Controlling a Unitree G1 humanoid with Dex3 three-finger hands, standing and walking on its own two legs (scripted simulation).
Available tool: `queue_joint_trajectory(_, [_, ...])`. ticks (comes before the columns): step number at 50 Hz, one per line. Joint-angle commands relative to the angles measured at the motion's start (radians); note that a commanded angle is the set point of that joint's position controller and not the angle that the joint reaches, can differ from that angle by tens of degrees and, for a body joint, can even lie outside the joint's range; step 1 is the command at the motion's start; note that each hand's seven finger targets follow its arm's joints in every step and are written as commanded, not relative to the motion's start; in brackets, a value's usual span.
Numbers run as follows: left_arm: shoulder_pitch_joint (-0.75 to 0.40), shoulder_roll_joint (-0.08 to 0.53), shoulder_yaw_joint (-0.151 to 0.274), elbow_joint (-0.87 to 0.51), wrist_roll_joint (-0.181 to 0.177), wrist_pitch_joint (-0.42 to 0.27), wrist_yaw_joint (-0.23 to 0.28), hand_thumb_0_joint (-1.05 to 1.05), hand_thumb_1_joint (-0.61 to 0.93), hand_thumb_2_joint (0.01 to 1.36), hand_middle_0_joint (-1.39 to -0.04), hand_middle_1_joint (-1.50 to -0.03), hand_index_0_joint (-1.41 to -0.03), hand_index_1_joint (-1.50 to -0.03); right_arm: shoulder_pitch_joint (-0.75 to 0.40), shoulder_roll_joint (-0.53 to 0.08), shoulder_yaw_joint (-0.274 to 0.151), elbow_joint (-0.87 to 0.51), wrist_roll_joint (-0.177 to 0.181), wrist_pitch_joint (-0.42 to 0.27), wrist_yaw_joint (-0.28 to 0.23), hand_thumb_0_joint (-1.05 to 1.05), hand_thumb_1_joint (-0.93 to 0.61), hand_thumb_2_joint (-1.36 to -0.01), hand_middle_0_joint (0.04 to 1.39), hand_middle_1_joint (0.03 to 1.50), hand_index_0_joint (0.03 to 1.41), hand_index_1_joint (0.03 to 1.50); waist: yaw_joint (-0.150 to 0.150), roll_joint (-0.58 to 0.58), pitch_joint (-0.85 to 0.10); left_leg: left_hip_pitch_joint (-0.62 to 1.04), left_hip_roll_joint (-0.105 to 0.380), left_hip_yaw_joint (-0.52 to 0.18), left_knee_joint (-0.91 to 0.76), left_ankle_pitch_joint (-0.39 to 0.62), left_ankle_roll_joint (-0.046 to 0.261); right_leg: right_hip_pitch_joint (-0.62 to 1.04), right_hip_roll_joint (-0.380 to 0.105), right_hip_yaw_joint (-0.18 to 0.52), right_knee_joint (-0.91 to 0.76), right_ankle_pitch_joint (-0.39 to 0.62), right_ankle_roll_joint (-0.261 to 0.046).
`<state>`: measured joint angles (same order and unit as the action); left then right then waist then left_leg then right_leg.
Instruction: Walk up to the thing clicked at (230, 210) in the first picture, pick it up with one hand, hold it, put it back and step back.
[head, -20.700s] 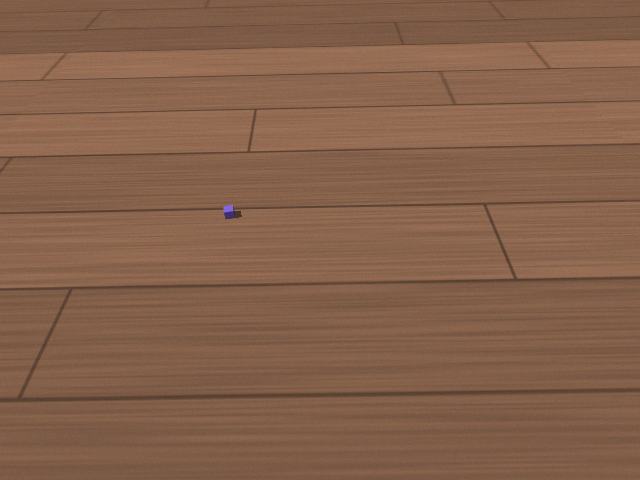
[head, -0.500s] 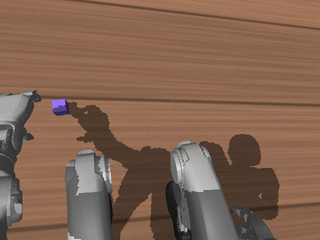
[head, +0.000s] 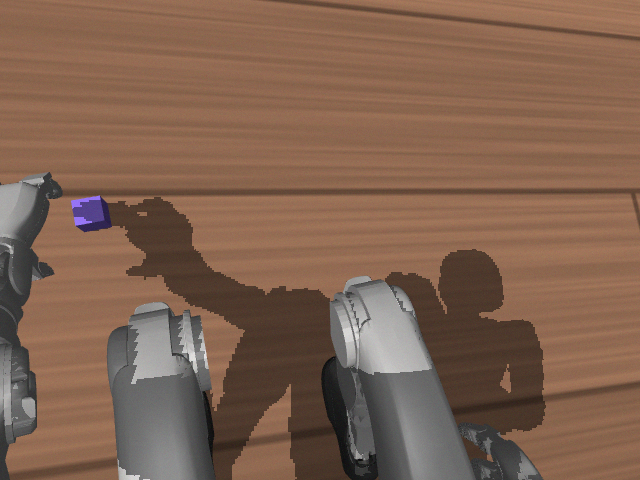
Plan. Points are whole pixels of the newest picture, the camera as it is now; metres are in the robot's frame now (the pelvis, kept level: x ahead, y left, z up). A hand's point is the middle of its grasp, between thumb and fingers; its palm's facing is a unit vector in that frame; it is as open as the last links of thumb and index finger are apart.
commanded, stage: rise first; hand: left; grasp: from above
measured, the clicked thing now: (92, 214) +0.49 +0.29 -0.31
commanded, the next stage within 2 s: approach in 1.62 s
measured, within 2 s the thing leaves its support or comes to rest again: neither
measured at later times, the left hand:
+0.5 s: hand (29, 233) +0.43 +0.33 -0.19, palm faces -0.43 -0.11 -0.89, open 11.1 cm
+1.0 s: hand (25, 223) +0.44 +0.34 -0.19, palm faces -0.44 -0.10 -0.89, open 11.0 cm
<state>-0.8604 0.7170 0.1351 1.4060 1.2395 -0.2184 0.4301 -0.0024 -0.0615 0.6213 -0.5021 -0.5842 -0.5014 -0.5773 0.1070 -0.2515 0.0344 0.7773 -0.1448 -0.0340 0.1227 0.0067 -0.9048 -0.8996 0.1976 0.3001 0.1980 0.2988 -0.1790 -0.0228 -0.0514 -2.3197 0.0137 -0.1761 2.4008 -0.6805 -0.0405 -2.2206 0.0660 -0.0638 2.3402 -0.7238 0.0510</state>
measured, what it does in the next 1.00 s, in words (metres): stands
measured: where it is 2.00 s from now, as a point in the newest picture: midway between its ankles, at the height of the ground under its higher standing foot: (277, 454)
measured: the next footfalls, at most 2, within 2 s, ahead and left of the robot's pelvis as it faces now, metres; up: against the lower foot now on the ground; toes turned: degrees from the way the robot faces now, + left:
none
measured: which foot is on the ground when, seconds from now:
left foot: down 0.00-1.00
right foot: down 0.00-1.00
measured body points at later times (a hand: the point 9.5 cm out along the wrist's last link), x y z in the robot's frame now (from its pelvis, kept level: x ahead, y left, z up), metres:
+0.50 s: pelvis +0.00 +0.00 -0.01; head +0.24 +0.08 +0.37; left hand +0.45 +0.33 -0.14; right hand +0.08 -0.27 -0.12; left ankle +0.08 +0.14 -0.30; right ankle +0.09 -0.13 -0.30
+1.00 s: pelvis +0.00 +0.00 -0.01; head +0.25 +0.09 +0.35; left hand +0.46 +0.34 -0.14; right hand +0.06 -0.27 -0.11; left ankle +0.08 +0.14 -0.30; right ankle +0.09 -0.13 -0.30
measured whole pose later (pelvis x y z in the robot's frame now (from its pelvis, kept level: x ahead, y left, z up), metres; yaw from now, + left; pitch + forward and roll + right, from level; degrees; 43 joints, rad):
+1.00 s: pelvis +0.00 +0.00 -0.01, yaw -2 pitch +32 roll -10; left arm -0.95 0.84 0.14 1.48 1.25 -0.22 0.42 0.00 -0.04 0.61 -0.55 -0.53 -0.53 -0.54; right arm 0.12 -0.27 0.11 0.75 -0.17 -0.05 0.14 0.01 -0.90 -0.90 0.20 0.30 0.20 0.30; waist -0.24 -0.04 0.00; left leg -2.35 0.01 -0.20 2.45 -0.68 -0.03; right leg -2.23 0.07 -0.09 2.36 -0.72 0.06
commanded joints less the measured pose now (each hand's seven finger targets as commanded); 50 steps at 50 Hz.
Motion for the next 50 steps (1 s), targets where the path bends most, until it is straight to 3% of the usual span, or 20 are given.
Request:
queue_joint_trajectory(1, [-0.270, 0.253, 0.024, -0.105, -0.012, -0.002, 0.045, 0.000, -0.078, 0.623, -0.479, -0.591, -0.481, -0.589, 0.180, -0.236, -0.067, -0.021, -0.003, -0.010, -0.008, 0.000, -0.896, -0.899, 0.200, 0.300, 0.200, 0.300, -0.003, 0.246, -0.659, 0.513, -0.003, 0.126, -0.219, 0.162, 0.069, 0.287, 0.012, -0.097, -0.247, 0.236, -0.081])
queue_joint_trajectory(5, [-0.279, 0.268, 0.029, -0.114, -0.008, -0.001, 0.048, 0.000, -0.057, 0.604, -0.497, -0.582, -0.501, -0.578, 0.188, -0.242, -0.061, -0.018, -0.005, -0.012, -0.006, 0.000, -0.898, -0.899, 0.200, 0.300, 0.200, 0.300, 0.004, 0.267, -0.676, 0.532, -0.002, 0.126, -0.218, 0.181, 0.066, 0.295, 0.012, -0.097, -0.240, 0.256, -0.082])
queue_joint_trajectory(6, [-0.273, 0.262, 0.023, -0.105, -0.007, 0.001, 0.049, 0.000, -0.137, 0.684, -0.510, -0.521, -0.472, -0.562, 0.188, -0.241, -0.062, -0.019, -0.006, -0.013, -0.004, 0.000, -0.903, -0.901, 0.200, 0.300, 0.200, 0.300, -0.002, 0.268, -0.668, 0.528, 0.000, 0.128, -0.212, 0.182, 0.066, 0.300, 0.011, -0.098, -0.240, 0.259, -0.080])
queue_joint_trajectory(9, [-0.285, 0.270, 0.032, -0.100, -0.007, 0.005, 0.056, 0.000, -0.063, 0.616, -0.518, -0.533, -0.507, -0.545, 0.187, -0.245, -0.060, -0.019, -0.008, -0.014, -0.003, 0.000, -0.899, -0.900, 0.200, 0.300, 0.200, 0.300, -0.005, 0.283, -0.668, 0.536, 0.000, 0.123, -0.214, 0.177, 0.063, 0.284, 0.009, -0.104, -0.226, 0.253, -0.083])
queue_joint_trajectory(11, [-0.307, 0.272, 0.021, -0.090, -0.001, 0.004, 0.055, 0.000, -0.074, 0.625, -0.516, -0.535, -0.502, -0.550, 0.187, -0.250, -0.057, -0.016, -0.008, -0.015, -0.002, 0.000, -0.900, -0.900, 0.200, 0.300, 0.200, 0.300, -0.018, 0.280, -0.660, 0.519, 0.000, 0.119, -0.211, 0.164, 0.064, 0.272, 0.012, -0.107, -0.226, 0.243, -0.084])
queue_joint_trajectory(13, [-0.311, 0.285, 0.026, -0.095, -0.002, 0.004, 0.059, 0.000, -0.062, 0.614, -0.523, -0.537, -0.511, -0.549, 0.180, -0.247, -0.052, -0.021, -0.007, -0.014, -0.003, 0.000, -0.900, -0.900, 0.200, 0.300, 0.200, 0.300, -0.008, 0.282, -0.666, 0.520, -0.003, 0.120, -0.213, 0.161, 0.065, 0.277, 0.015, -0.105, -0.234, 0.240, -0.083])
queue_joint_trajectory(16, [-0.320, 0.277, 0.023, -0.080, -0.001, 0.010, 0.059, 0.000, -0.056, 0.612, -0.529, -0.528, -0.516, -0.541, 0.193, -0.254, -0.048, -0.016, -0.013, -0.017, -0.001, 0.000, -0.899, -0.900, 0.200, 0.300, 0.200, 0.300, -0.025, 0.283, -0.653, 0.512, -0.001, 0.122, -0.206, 0.167, 0.065, 0.281, 0.012, -0.106, -0.230, 0.249, -0.080])
queue_joint_trajectory(17, [-0.314, 0.282, 0.017, -0.067, -0.004, 0.012, 0.058, 0.000, -0.053, 0.608, -0.526, -0.531, -0.515, -0.543, 0.180, -0.248, -0.044, -0.020, -0.012, -0.017, 0.000, 0.000, -0.898, -0.899, 0.200, 0.300, 0.200, 0.300, -0.018, 0.281, -0.651, 0.514, 0.000, 0.121, -0.203, 0.169, 0.065, 0.278, 0.014, -0.104, -0.230, 0.251, -0.081])
queue_joint_trajectory(19, [-0.322, 0.280, 0.009, -0.048, -0.001, 0.013, 0.054, 0.000, -0.044, 0.600, -0.537, -0.524, -0.526, -0.536, 0.187, -0.256, -0.044, -0.020, -0.013, -0.020, 0.000, 0.000, -0.900, -0.900, 0.200, 0.300, 0.200, 0.300, -0.034, 0.291, -0.633, 0.511, -0.001, 0.116, -0.208, 0.152, 0.063, 0.262, 0.012, -0.111, -0.224, 0.235, -0.082])
queue_joint_trajectory(21, [-0.334, 0.300, 0.020, -0.063, -0.004, 0.009, 0.053, 0.000, -0.060, 0.615, -0.525, -0.530, -0.512, -0.544, 0.185, -0.260, -0.041, -0.020, -0.012, -0.020, -0.001, 0.000, -0.898, -0.899, 0.200, 0.300, 0.200, 0.300, -0.025, 0.288, -0.637, 0.504, -0.001, 0.116, -0.206, 0.144, 0.064, 0.263, 0.012, -0.112, -0.227, 0.225, -0.082])
queue_joint_trajectory(24, [-0.322, 0.279, 0.004, -0.045, 0.000, 0.010, 0.050, 0.000, -0.053, 0.606, -0.534, -0.530, -0.521, -0.544, 0.188, -0.256, -0.035, -0.024, -0.016, -0.019, 0.000, 0.000, -0.899, -0.900, 0.200, 0.300, 0.200, 0.300, -0.036, 0.300, -0.637, 0.519, -0.002, 0.113, -0.205, 0.165, 0.061, 0.272, 0.013, -0.116, -0.218, 0.248, -0.082])
queue_joint_trajectory(28, [-0.342, 0.323, 0.023, -0.057, -0.002, 0.007, 0.047, 0.000, -0.043, 0.602, -0.543, -0.517, -0.529, -0.531, 0.196, -0.266, -0.030, -0.027, -0.015, -0.022, 0.001, 0.000, -0.899, -0.900, 0.200, 0.300, 0.200, 0.300, -0.038, 0.296, -0.639, 0.513, 0.000, 0.112, -0.195, 0.177, 0.063, 0.280, 0.012, -0.115, -0.218, 0.260, -0.079])
queue_joint_trajectory(35, [-0.351, 0.337, 0.017, -0.053, 0.007, 0.003, 0.042, 0.000, -0.055, 0.608, -0.536, -0.530, -0.523, -0.545, 0.197, -0.269, -0.016, -0.030, -0.021, -0.018, 0.003, 0.000, -0.900, -0.900, 0.200, 0.300, 0.200, 0.300, -0.046, 0.311, -0.647, 0.508, -0.001, 0.111, -0.186, 0.183, 0.063, 0.294, 0.017, -0.116, -0.217, 0.271, -0.078])
queue_joint_trajectory(36, [-0.346, 0.349, 0.029, -0.048, 0.000, 0.004, 0.043, 0.000, -0.054, 0.607, -0.523, -0.542, -0.515, -0.551, 0.196, -0.271, -0.018, -0.030, -0.017, -0.018, 0.003, 0.000, -0.898, -0.899, 0.200, 0.300, 0.200, 0.300, -0.036, 0.311, -0.636, 0.510, -0.001, 0.110, -0.192, 0.176, 0.062, 0.278, 0.016, -0.118, -0.212, 0.260, -0.080])
queue_joint_trajectory(39, [-0.366, 0.348, 0.016, -0.049, 0.003, 0.000, 0.037, 0.000, -0.064, 0.618, -0.529, -0.527, -0.513, -0.544, 0.195, -0.279, -0.013, -0.036, -0.022, -0.021, 0.004, 0.000, -0.898, -0.900, 0.200, 0.300, 0.200, 0.300, -0.055, 0.328, -0.608, 0.509, 0.002, 0.104, -0.195, 0.158, 0.060, 0.261, 0.015, -0.125, -0.213, 0.247, -0.080])
queue_joint_trajectory(42, [-0.367, 0.364, 0.023, -0.044, 0.001, -0.002, 0.033, 0.000, -0.058, 0.615, -0.536, -0.523, -0.520, -0.540, 0.194, -0.281, -0.011, -0.037, -0.020, -0.023, 0.005, 0.000, -0.898, -0.900, 0.200, 0.300, 0.200, 0.300, -0.052, 0.324, -0.605, 0.507, 0.001, 0.103, -0.195, 0.143, 0.060, 0.254, 0.015, -0.125, -0.212, 0.231, -0.081])
queue_joint_trajectory(46, [-0.373, 0.387, 0.039, -0.063, 0.000, -0.007, 0.033, 0.000, -0.060, 0.615, -0.538, -0.516, -0.521, -0.535, 0.206, -0.285, -0.006, -0.034, -0.022, -0.023, 0.006, 0.000, -0.898, -0.899, 0.200, 0.300, 0.200, 0.300, -0.049, 0.342, -0.643, 0.530, 0.001, 0.100, -0.191, 0.187, 0.057, 0.278, 0.013, -0.129, -0.199, 0.270, -0.080])
queue_joint_trajectory(49, [-0.388, 0.384, 0.028, -0.071, 0.004, -0.006, 0.027, 0.000, -0.044, 0.598, -0.539, -0.526, -0.527, -0.538, 0.210, -0.285, -0.004, -0.038, -0.024, -0.022, 0.009, 0.000, -0.898, -0.899, 0.200, 0.300, 0.200, 0.300, -0.065, 0.345, -0.642, 0.530, 0.002, 0.097, -0.184, 0.198, 0.058, 0.277, 0.015, -0.132, -0.201, 0.281, -0.078])
queue_joint_trajectory(50, [-0.366, 0.393, 0.035, -0.047, 0.005, -0.003, 0.027, 0.000, -0.044, 0.596, -0.543, -0.520, -0.531, -0.533, 0.210, -0.286, -0.002, -0.038, -0.023, -0.022, 0.011, 0.000, -0.899, -0.899, 0.200, 0.300, 0.200, 0.300, -0.055, 0.347, -0.629, 0.532, 0.002, 0.098, -0.187, 0.205, 0.056, 0.273, 0.014, -0.130, -0.196, 0.285, -0.080])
